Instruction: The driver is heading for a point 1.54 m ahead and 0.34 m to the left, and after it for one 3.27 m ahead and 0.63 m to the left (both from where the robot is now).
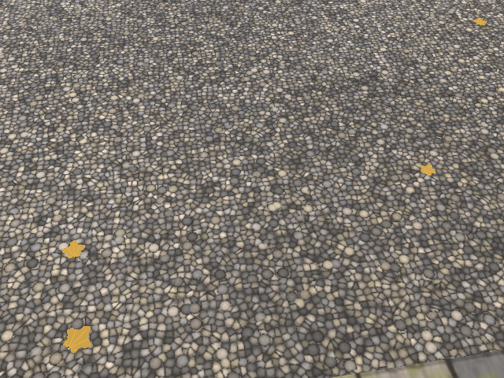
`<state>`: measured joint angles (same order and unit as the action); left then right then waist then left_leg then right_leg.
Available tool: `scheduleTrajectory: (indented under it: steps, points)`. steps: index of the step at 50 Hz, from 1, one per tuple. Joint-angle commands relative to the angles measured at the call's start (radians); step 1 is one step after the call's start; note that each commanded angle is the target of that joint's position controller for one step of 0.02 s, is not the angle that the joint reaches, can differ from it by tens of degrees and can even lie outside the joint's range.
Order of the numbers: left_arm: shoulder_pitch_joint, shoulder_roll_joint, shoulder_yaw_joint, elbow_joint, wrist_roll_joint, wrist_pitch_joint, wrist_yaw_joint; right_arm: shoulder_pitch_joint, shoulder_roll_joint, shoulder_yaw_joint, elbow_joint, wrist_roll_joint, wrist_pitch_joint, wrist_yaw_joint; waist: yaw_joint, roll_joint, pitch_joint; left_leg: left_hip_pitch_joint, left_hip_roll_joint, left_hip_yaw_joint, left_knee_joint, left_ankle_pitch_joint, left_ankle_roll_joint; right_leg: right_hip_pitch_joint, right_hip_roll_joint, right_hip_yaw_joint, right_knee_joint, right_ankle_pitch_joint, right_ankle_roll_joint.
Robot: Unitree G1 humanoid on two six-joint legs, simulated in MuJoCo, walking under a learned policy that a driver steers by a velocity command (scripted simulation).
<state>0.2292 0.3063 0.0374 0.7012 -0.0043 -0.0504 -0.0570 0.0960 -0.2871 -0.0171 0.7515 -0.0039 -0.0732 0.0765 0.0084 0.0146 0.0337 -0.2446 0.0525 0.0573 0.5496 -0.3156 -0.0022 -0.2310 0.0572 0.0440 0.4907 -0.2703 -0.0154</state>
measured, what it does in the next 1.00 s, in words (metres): walks ahead: right foot, then left foot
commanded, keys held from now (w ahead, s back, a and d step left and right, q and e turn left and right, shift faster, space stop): no key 0.12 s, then w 0.44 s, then w+q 0.44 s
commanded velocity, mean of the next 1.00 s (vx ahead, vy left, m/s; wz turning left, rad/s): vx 0.32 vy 0.00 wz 0.14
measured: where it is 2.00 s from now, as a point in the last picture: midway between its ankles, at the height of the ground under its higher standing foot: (225, 257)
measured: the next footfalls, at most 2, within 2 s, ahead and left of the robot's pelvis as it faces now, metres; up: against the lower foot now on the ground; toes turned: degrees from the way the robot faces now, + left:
right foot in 0.42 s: +0.10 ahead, -0.13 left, +0.00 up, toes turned -2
left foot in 0.82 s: +0.35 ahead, +0.08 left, +0.00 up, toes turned +3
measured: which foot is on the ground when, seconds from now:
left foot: down 0.00-0.42, up 0.44-0.80, down 0.82-1.00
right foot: down 0.00-0.20, up 0.22-0.40, down 0.42-0.84, up 0.86-1.00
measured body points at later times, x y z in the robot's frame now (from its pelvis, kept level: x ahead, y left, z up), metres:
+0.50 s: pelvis +0.09 -0.04 +0.00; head +0.10 -0.04 +0.45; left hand +0.18 +0.23 -0.11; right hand +0.15 -0.30 -0.13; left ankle +0.00 +0.11 -0.68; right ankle +0.06 -0.13 -0.74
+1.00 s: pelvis +0.34 -0.01 -0.03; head +0.35 -0.02 +0.42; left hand +0.46 +0.25 -0.13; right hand +0.35 -0.27 -0.17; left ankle +0.31 +0.07 -0.73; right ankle +0.38 -0.17 -0.66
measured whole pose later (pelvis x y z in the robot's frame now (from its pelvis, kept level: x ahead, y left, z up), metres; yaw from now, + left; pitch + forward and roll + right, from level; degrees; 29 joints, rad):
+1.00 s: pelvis +0.34 -0.01 -0.03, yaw +10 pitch +0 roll +2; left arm 0.19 0.27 -0.02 0.77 0.10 -0.08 -0.03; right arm 0.45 -0.24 -0.03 0.96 -0.07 -0.12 0.05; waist -0.08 -0.03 -0.01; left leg -0.35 -0.15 -0.06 0.78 -0.44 0.11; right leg -0.65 -0.04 0.14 1.29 -0.46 0.03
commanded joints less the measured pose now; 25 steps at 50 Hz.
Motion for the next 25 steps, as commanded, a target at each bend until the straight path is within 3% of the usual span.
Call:
scheduleTrajectory:
  steps: [1,6,7,8,9,10,11,12,13,15,16,17,19,20,21,22,23,24,25]
  points:
    - [-0.003,0.130,0.030,-0.061,-0.001,-0.013,0.004,-0.034,-0.130,-0.035,-0.055,0.001,-0.015,-0.004,-0.009,0.013,-0.093,0.085,0.047,-0.063,-0.065,0.265,0.037,-0.013,-0.065,0.059,-0.067,0.216,-0.015]
    - [0.002,0.136,0.027,-0.047,0.000,-0.010,0.004,-0.040,-0.136,-0.039,-0.034,0.001,-0.015,-0.007,-0.006,0.009,-0.090,0.088,0.040,-0.066,-0.075,0.271,0.038,-0.003,-0.069,0.053,-0.067,0.215,-0.011]
    - [0.024,0.142,0.029,-0.038,0.002,-0.006,0.007,-0.017,-0.143,-0.042,-0.023,0.000,-0.011,-0.010,-0.007,0.011,-0.083,0.086,0.040,-0.073,-0.098,0.165,0.047,-0.006,-0.067,0.053,-0.082,0.120,-0.017]
    - [0.041,0.179,0.043,-0.036,0.017,-0.001,0.018,0.024,-0.193,-0.064,-0.011,-0.016,-0.007,-0.023,-0.017,0.021,-0.048,0.080,0.042,-0.087,-0.126,-0.036,0.088,-0.043,-0.051,0.046,-0.079,-0.078,-0.046]
    - [0.034,0.186,0.050,-0.039,0.038,-0.001,0.031,0.074,-0.219,-0.079,0.007,-0.036,-0.007,-0.038,-0.039,0.040,-0.003,0.085,0.071,-0.143,-0.182,-0.254,0.148,-0.113,-0.039,0.045,-0.056,-0.258,-0.073]
    - [-0.002,0.156,0.043,-0.053,0.054,-0.004,0.043,0.139,-0.215,-0.082,0.028,-0.049,-0.015,-0.055,-0.072,0.069,0.034,0.145,0.141,-0.266,-0.260,-0.387,0.219,-0.220,-0.038,0.049,0.000,-0.305,-0.083]
    - [-0.040,0.104,0.029,-0.065,0.065,-0.011,0.049,0.182,-0.192,-0.077,0.041,-0.046,-0.027,-0.076,-0.095,0.121,0.055,0.232,0.251,-0.412,-0.347,-0.438,0.293,-0.310,-0.036,0.011,0.093,-0.233,-0.072]
    - [-0.063,0.063,0.016,-0.068,0.073,-0.023,0.053,0.186,-0.155,-0.062,0.041,-0.032,-0.034,-0.095,-0.104,0.154,0.070,0.277,0.335,-0.499,-0.400,-0.424,0.329,-0.359,-0.062,-0.014,0.169,-0.188,-0.063]
    - [-0.087,0.052,0.014,-0.068,0.081,-0.032,0.060,0.205,-0.114,-0.045,0.039,-0.029,-0.040,-0.110,-0.118,0.149,0.063,0.278,0.360,-0.518,-0.438,-0.363,0.323,-0.368,-0.085,0.011,0.276,-0.238,-0.063]
    - [-0.062,0.054,0.023,-0.058,0.089,-0.039,0.058,0.149,-0.089,-0.030,0.026,-0.033,-0.043,-0.126,-0.059,0.118,0.062,0.223,0.288,-0.386,-0.469,-0.262,0.252,-0.290,-0.094,-0.020,0.306,-0.277,-0.072]
    - [-0.022,0.056,0.027,-0.036,0.092,-0.038,0.050,0.084,-0.110,-0.032,0.012,-0.027,-0.038,-0.123,-0.017,0.093,0.069,0.147,0.221,-0.272,-0.464,-0.228,0.210,-0.160,-0.080,-0.065,0.208,-0.254,-0.075]
    - [0.005,0.053,0.030,-0.010,0.082,-0.040,0.032,0.041,-0.147,-0.040,0.005,-0.022,-0.027,-0.119,0.009,0.079,0.068,0.082,0.161,-0.185,-0.429,-0.199,0.190,-0.034,-0.048,-0.122,0.104,-0.158,-0.070]
    - [0.044,0.029,0.022,0.033,0.049,-0.061,-0.003,0.036,-0.199,-0.051,0.014,-0.047,0.011,-0.093,0.023,0.055,0.076,-0.022,0.141,-0.146,-0.353,-0.191,0.212,0.161,-0.009,-0.141,-0.062,0.094,-0.060]
    - [0.100,0.039,0.023,0.051,0.044,-0.072,-0.010,0.059,-0.187,-0.048,0.028,-0.067,0.018,-0.078,0.044,0.040,0.054,-0.072,0.144,-0.148,-0.278,-0.161,0.227,0.257,-0.013,-0.116,-0.068,0.087,-0.066]
    - [0.188,0.072,0.032,0.069,0.055,-0.084,-0.005,0.101,-0.136,-0.036,0.052,-0.085,0.008,-0.066,0.079,-0.003,0.008,-0.123,0.107,-0.123,-0.123,-0.119,0.214,0.359,-0.057,-0.060,-0.052,0.074,-0.088]
    - [0.349,0.176,0.057,0.089,0.078,-0.096,0.026,0.118,-0.031,-0.011,0.028,-0.090,-0.010,-0.051,0.127,-0.192,-0.095,-0.287,-0.037,-0.027,0.234,-0.120,0.123,0.539,-0.279,0.288,-0.135,0.108,-0.269]
    - [0.457,0.195,0.053,0.095,0.086,-0.097,0.035,0.058,-0.019,-0.007,0.003,-0.080,-0.042,-0.027,0.188,-0.232,-0.024,-0.539,-0.116,-0.151,0.449,-0.241,0.101,0.573,-0.451,0.660,-0.306,0.094,-0.412]
    - [0.400,0.133,0.040,0.119,0.082,-0.100,0.038,0.015,-0.038,-0.013,0.006,-0.052,-0.063,-0.036,0.152,-0.154,0.088,-0.652,-0.049,-0.220,0.594,-0.187,0.122,0.514,-0.474,0.560,-0.328,-0.032,-0.366]
    - [0.307,0.057,0.018,0.109,0.074,-0.091,0.039,0.028,-0.079,-0.023,0.031,-0.066,-0.067,-0.053,0.109,-0.103,0.082,-0.616,-0.014,-0.173,0.652,-0.131,0.128,0.449,-0.407,0.432,-0.327,-0.102,-0.305]
Keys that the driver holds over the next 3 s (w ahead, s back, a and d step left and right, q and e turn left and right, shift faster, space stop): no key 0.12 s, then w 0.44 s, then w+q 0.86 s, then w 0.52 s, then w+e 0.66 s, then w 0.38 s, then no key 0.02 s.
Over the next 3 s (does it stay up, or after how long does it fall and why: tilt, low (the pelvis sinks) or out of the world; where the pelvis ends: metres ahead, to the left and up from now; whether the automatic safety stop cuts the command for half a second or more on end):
stays up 1.40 0.36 -0.16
